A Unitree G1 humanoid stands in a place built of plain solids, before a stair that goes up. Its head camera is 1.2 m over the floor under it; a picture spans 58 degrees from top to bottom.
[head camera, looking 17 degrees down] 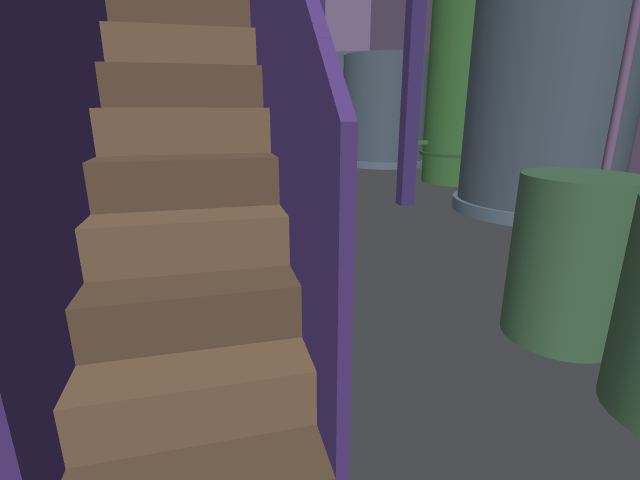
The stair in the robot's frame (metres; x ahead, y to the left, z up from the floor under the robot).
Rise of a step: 0.20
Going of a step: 0.22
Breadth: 0.83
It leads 14 degrees to the left of straight ahead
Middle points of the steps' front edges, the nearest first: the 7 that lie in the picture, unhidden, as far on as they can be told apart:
1.10 0.37 0.40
1.31 0.43 0.60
1.53 0.48 0.80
1.75 0.54 1.00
1.96 0.59 1.20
2.18 0.65 1.40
2.39 0.70 1.60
